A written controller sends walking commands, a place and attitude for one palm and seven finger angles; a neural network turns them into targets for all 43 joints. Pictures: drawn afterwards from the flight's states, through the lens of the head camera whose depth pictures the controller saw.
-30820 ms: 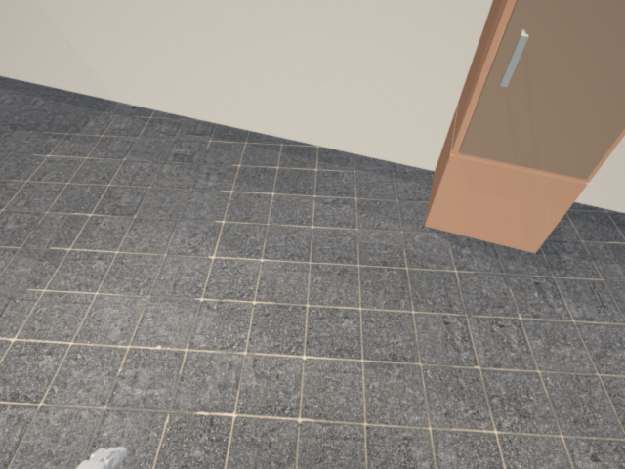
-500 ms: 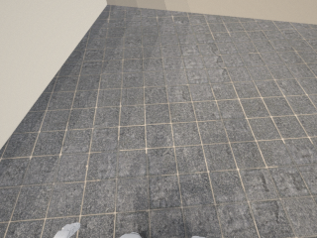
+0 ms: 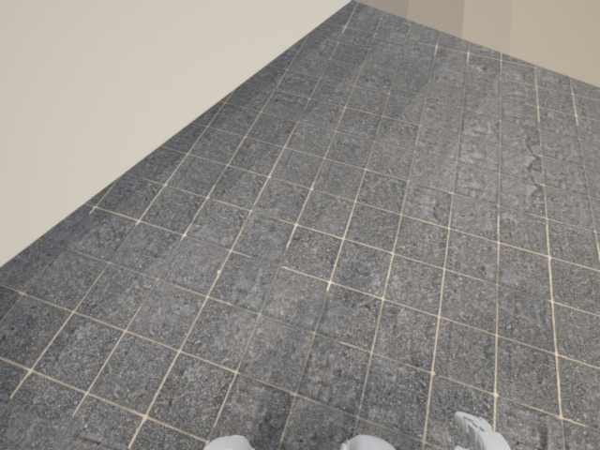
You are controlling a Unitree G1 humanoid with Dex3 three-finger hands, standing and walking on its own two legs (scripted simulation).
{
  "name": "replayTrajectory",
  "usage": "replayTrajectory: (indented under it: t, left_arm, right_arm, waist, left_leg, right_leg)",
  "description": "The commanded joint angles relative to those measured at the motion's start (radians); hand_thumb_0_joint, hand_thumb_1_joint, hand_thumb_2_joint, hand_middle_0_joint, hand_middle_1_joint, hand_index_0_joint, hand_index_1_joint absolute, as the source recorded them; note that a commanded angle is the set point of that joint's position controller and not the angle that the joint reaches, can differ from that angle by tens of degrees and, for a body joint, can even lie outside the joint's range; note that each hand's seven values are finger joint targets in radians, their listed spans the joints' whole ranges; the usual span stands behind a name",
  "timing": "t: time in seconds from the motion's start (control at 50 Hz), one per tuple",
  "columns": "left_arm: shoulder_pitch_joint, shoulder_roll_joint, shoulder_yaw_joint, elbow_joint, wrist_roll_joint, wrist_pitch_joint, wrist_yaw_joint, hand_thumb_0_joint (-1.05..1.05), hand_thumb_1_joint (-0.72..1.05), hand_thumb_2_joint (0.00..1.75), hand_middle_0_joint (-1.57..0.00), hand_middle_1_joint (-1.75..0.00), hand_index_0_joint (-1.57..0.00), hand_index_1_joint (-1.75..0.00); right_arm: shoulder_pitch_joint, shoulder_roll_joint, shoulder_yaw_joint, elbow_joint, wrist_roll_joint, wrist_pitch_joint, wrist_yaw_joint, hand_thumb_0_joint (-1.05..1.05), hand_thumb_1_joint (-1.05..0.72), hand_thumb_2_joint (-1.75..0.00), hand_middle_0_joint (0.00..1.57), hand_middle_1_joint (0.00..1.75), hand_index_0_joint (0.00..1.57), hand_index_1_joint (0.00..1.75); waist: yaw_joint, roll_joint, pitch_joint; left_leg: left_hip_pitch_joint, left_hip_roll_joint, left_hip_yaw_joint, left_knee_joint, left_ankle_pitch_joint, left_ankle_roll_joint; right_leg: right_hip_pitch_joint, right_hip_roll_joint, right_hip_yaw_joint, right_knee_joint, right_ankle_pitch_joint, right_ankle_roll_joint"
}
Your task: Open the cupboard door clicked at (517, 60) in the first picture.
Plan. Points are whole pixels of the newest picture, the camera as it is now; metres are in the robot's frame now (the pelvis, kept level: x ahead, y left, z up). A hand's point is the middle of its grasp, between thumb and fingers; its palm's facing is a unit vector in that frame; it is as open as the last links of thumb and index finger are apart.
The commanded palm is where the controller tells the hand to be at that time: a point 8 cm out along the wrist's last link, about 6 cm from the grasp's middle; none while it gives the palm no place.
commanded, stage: turn to face it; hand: left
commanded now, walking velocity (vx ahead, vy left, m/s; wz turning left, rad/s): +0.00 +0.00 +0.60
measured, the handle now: out of the picture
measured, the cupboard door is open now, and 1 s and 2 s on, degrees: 41 41 41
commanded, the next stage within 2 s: none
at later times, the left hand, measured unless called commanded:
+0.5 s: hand out of the picture +0.04 +0.14 -0.14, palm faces +0.30 -0.92 -0.24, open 7.3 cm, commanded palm none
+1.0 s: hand out of the picture +0.02 +0.16 -0.14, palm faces +0.56 -0.77 -0.31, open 7.3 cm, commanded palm none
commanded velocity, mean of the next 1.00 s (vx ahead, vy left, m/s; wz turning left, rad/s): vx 0.00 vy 0.00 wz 0.60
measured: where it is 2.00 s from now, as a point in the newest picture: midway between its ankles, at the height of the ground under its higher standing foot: outside the picture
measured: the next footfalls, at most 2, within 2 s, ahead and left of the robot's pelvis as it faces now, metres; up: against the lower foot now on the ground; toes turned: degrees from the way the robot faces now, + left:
right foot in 0.22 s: +0.08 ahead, -0.16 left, +0.00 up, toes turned +4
left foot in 0.60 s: +0.02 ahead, +0.07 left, +0.00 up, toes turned +28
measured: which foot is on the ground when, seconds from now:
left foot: down 0.00-0.22, up 0.24-0.58, down 0.60-0.98, up 1.00-1.00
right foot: up 0.00-0.20, down 0.22-0.60, up 0.62-0.96, down 0.98-1.00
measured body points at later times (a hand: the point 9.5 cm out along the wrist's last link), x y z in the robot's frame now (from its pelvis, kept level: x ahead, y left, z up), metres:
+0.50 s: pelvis +0.02 -0.06 +0.02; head +0.08 -0.05 +0.46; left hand +0.02 +0.19 -0.12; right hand +0.19 -0.29 -0.13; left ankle -0.03 +0.07 -0.67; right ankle +0.04 -0.16 -0.72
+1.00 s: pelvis +0.05 -0.08 +0.00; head +0.10 -0.07 +0.45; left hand -0.01 +0.20 -0.11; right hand +0.25 -0.25 -0.15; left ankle -0.02 +0.05 -0.72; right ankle +0.11 -0.18 -0.73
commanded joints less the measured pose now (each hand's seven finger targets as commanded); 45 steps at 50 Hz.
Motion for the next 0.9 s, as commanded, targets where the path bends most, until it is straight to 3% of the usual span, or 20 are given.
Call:
replayTrajectory:
  t: [0.0, 0.1, 0.16, 0.18, 0.2, 0.22, 0.24, 0.28, 0.32, 0.46, 0.5, 0.54, 0.56, 0.58, 0.6, 0.62, 0.66, 0.7, 0.76, 0.88]
  left_arm:
    - [-0.043, 0.079, 0.025, -0.115, 0.003, -0.028, -0.002, 0.00, 0.90, 0.90, -0.20, -0.30, -0.20, -0.30]
    - [-0.025, 0.059, 0.020, -0.114, -0.001, -0.030, -0.007, 0.00, 0.90, 0.90, -0.20, -0.30, -0.20, -0.30]
    - [0.089, 0.082, 0.029, -0.092, 0.000, -0.048, -0.006, 0.00, 0.90, 0.90, -0.20, -0.30, -0.20, -0.30]
    - [0.134, 0.137, 0.042, -0.087, 0.009, -0.060, 0.001, 0.00, 0.90, 0.90, -0.20, -0.30, -0.20, -0.30]
    - [0.132, 0.243, 0.058, -0.094, 0.023, -0.068, 0.011, 0.00, 0.90, 0.90, -0.20, -0.30, -0.20, -0.30]
    - [0.119, 0.244, 0.049, -0.103, 0.012, -0.065, 0.016, 0.00, 0.90, 0.90, -0.20, -0.30, -0.20, -0.30]
    - [0.046, 0.182, 0.038, -0.120, 0.011, -0.066, 0.019, 0.00, 0.90, 0.90, -0.20, -0.30, -0.20, -0.30]
    - [-0.037, 0.133, 0.024, -0.139, 0.009, -0.060, 0.021, 0.00, 0.90, 0.90, -0.20, -0.30, -0.20, -0.30]
    - [-0.035, 0.110, 0.018, -0.143, 0.010, -0.065, 0.019, 0.00, 0.90, 0.90, -0.20, -0.30, -0.20, -0.30]
    - [0.069, 0.158, 0.038, -0.094, 0.017, -0.068, 0.019, 0.00, 0.90, 0.90, -0.20, -0.30, -0.20, -0.30]
    - [0.069, 0.168, 0.045, -0.089, 0.014, -0.066, 0.015, 0.00, 0.90, 0.90, -0.20, -0.30, -0.20, -0.30]
    - [0.038, 0.164, 0.049, -0.089, 0.004, -0.062, 0.008, 0.00, 0.90, 0.90, -0.20, -0.30, -0.20, -0.30]
    - [0.028, 0.136, 0.043, -0.098, -0.001, -0.057, 0.005, 0.00, 0.90, 0.90, -0.20, -0.30, -0.20, -0.30]
    - [-0.004, 0.062, 0.024, -0.140, -0.009, -0.051, -0.003, 0.00, 0.90, 0.90, -0.20, -0.30, -0.20, -0.30]
    - [-0.091, 0.065, 0.015, -0.173, 0.001, -0.039, 0.004, 0.00, 0.90, 0.90, -0.20, -0.30, -0.20, -0.30]
    - [-0.097, 0.074, 0.020, -0.186, 0.002, -0.036, 0.005, 0.00, 0.90, 0.90, -0.20, -0.30, -0.20, -0.30]
    - [-0.087, 0.071, 0.028, -0.134, 0.007, -0.031, 0.001, 0.00, 0.90, 0.90, -0.20, -0.30, -0.20, -0.30]
    - [-0.056, 0.073, 0.029, -0.108, 0.006, -0.024, -0.006, 0.00, 0.90, 0.90, -0.20, -0.30, -0.20, -0.30]
    - [-0.044, 0.061, 0.025, -0.101, 0.004, -0.025, -0.006, 0.00, 0.90, 0.90, -0.20, -0.30, -0.20, -0.30]
    - [-0.045, 0.050, 0.016, -0.122, -0.005, -0.034, -0.001, 0.00, 0.90, 0.90, -0.20, -0.30, -0.20, -0.30]
  right_arm:
    - [0.057, -0.206, -0.055, -0.046, -0.005, -0.009, -0.030, 0.00, -0.90, -0.90, 0.20, 0.30, 0.20, 0.30]
    - [0.036, -0.218, -0.064, -0.054, -0.010, -0.003, -0.022, 0.00, -0.90, -0.90, 0.20, 0.30, 0.20, 0.30]
    - [-0.020, -0.210, -0.070, -0.071, 0.001, 0.006, -0.019, 0.00, -0.90, -0.90, 0.20, 0.30, 0.20, 0.30]
    - [-0.016, -0.158, -0.065, -0.082, 0.010, 0.005, -0.015, 0.00, -0.90, -0.90, 0.20, 0.30, 0.20, 0.30]
    - [-0.006, -0.082, -0.053, -0.105, 0.014, 0.002, -0.009, 0.00, -0.90, -0.90, 0.20, 0.30, 0.20, 0.30]
    - [-0.025, -0.135, -0.058, -0.106, 0.007, 0.006, -0.005, 0.00, -0.90, -0.90, 0.20, 0.30, 0.20, 0.30]
    - [0.001, -0.128, -0.060, -0.092, 0.006, 0.010, -0.001, 0.00, -0.90, -0.90, 0.20, 0.30, 0.20, 0.30]
    - [0.020, -0.113, -0.058, -0.049, 0.004, 0.024, 0.007, 0.00, -0.90, -0.90, 0.20, 0.30, 0.20, 0.30]
    - [0.029, -0.078, -0.047, -0.041, 0.005, 0.030, 0.016, 0.00, -0.90, -0.90, 0.20, 0.30, 0.20, 0.30]
    - [-0.030, -0.044, -0.026, -0.052, 0.013, 0.017, 0.020, 0.00, -0.90, -0.90, 0.20, 0.30, 0.20, 0.30]
    - [-0.004, -0.051, -0.025, -0.049, 0.013, 0.009, 0.016, 0.00, -0.90, -0.90, 0.20, 0.30, 0.20, 0.30]
    - [0.069, -0.078, -0.033, -0.033, 0.010, 0.003, 0.014, 0.00, -0.90, -0.90, 0.20, 0.30, 0.20, 0.30]
    - [0.128, -0.138, -0.047, -0.021, 0.005, -0.003, 0.013, 0.00, -0.90, -0.90, 0.20, 0.30, 0.20, 0.30]
    - [0.203, -0.254, -0.079, -0.014, -0.004, -0.008, 0.002, 0.00, -0.90, -0.90, 0.20, 0.30, 0.20, 0.30]
    - [0.272, -0.285, -0.083, 0.015, -0.001, -0.001, -0.011, 0.00, -0.90, -0.90, 0.20, 0.30, 0.20, 0.30]
    - [0.249, -0.278, -0.078, 0.006, -0.006, -0.001, -0.016, 0.00, -0.90, -0.90, 0.20, 0.30, 0.20, 0.30]
    - [0.130, -0.200, -0.059, -0.020, -0.004, -0.010, -0.032, 0.00, -0.90, -0.90, 0.20, 0.30, 0.20, 0.30]
    - [0.095, -0.181, -0.048, -0.034, -0.003, -0.014, -0.034, 0.00, -0.90, -0.90, 0.20, 0.30, 0.20, 0.30]
    - [0.105, -0.190, -0.051, -0.028, -0.002, -0.017, -0.032, 0.00, -0.90, -0.90, 0.20, 0.30, 0.20, 0.30]
    - [0.085, -0.203, -0.066, -0.031, -0.009, -0.002, -0.024, 0.00, -0.90, -0.90, 0.20, 0.30, 0.20, 0.30]
  waist:
    - [-0.025, 0.257, -0.167]
    - [-0.011, 0.226, -0.157]
    - [0.049, 0.190, -0.167]
    - [0.071, 0.028, -0.185]
    - [0.079, -0.309, -0.179]
    - [0.081, -0.280, -0.169]
    - [0.029, -0.192, -0.136]
    - [-0.012, -0.185, -0.113]
    - [-0.018, -0.154, -0.118]
    - [0.044, -0.126, -0.168]
    - [0.036, -0.124, -0.179]
    - [-0.012, -0.082, -0.194]
    - [-0.048, 0.059, -0.229]
    - [-0.096, 0.377, -0.239]
    - [-0.124, 0.316, -0.243]
    - [-0.099, 0.228, -0.219]
    - [-0.050, 0.321, -0.185]
    - [-0.022, 0.221, -0.162]
    - [-0.016, 0.171, -0.167]
    - [-0.019, 0.233, -0.164]
  left_leg:
    - [0.184, 0.255, -0.263, -0.239, 0.477, 0.147]
    - [0.084, 0.207, -0.267, -0.230, 0.342, 0.127]
    - [-0.062, 0.152, -0.268, -0.123, 0.214, 0.074]
    - [-0.172, 0.057, -0.199, 0.016, 0.038, 0.014]
    - [-0.309, -0.074, -0.042, 0.296, -0.280, -0.061]
    - [-0.277, -0.016, -0.101, 0.516, -0.338, -0.047]
    - [-0.275, 0.017, -0.130, 0.603, -0.249, -0.042]
    - [-0.250, 0.049, -0.085, 0.660, -0.154, -0.064]
    - [-0.214, 0.040, -0.038, 0.563, -0.116, -0.080]
    - [-0.127, 0.034, 0.053, 0.167, -0.154, -0.079]
    - [-0.059, 0.022, 0.078, 0.053, -0.112, -0.067]
    - [0.103, 0.019, 0.071, -0.119, 0.053, -0.050]
    - [0.269, 0.099, -0.048, -0.208, 0.228, -0.014]
    - [0.398, 0.381, -0.440, -0.246, 0.602, 0.140]
    - [0.384, 0.457, -0.488, -0.234, 0.769, 0.239]
    - [0.317, 0.439, -0.411, -0.239, 0.608, 0.246]
    - [0.232, 0.299, -0.331, -0.252, 0.500, 0.167]
    - [0.186, 0.245, -0.284, -0.272, 0.446, 0.136]
    - [0.186, 0.224, -0.272, -0.276, 0.401, 0.135]
    - [0.106, 0.201, -0.348, -0.229, 0.375, 0.135]
  right_leg:
    - [-0.140, 0.010, 0.100, 0.077, 0.101, 0.021]
    - [0.032, 0.077, 0.046, -0.222, 0.114, 0.018]
    - [0.272, 0.103, 0.022, -0.514, 0.298, 0.013]
    - [0.385, -0.025, 0.146, -0.685, 0.287, -0.015]
    - [0.414, -0.323, 0.476, -0.793, 0.354, -0.128]
    - [0.293, -0.392, 0.500, -0.795, 0.401, -0.204]
    - [0.244, -0.330, 0.391, -0.782, 0.377, -0.211]
    - [0.210, -0.242, 0.235, -0.736, 0.482, -0.178]
    - [0.224, -0.193, 0.100, -0.712, 0.597, -0.154]
    - [0.404, -0.254, 0.030, -0.625, 0.794, -0.179]
    - [0.391, -0.263, 0.009, -0.575, 0.828, -0.167]
    - [0.291, -0.240, -0.054, -0.480, 0.723, -0.108]
    - [0.151, -0.193, -0.091, -0.318, 0.575, -0.056]
    - [-0.150, -0.034, -0.114, -0.089, -0.020, 0.030]
    - [-0.216, -0.003, 0.022, 0.051, -0.129, 0.020]
    - [-0.204, -0.018, 0.067, 0.105, -0.065, 0.007]
    - [-0.204, -0.008, 0.099, 0.130, 0.074, 0.015]
    - [-0.165, 0.012, 0.101, 0.119, 0.153, 0.021]
    - [-0.127, 0.031, 0.092, 0.020, 0.169, 0.026]
    - [0.070, 0.100, 0.054, -0.330, 0.134, 0.014]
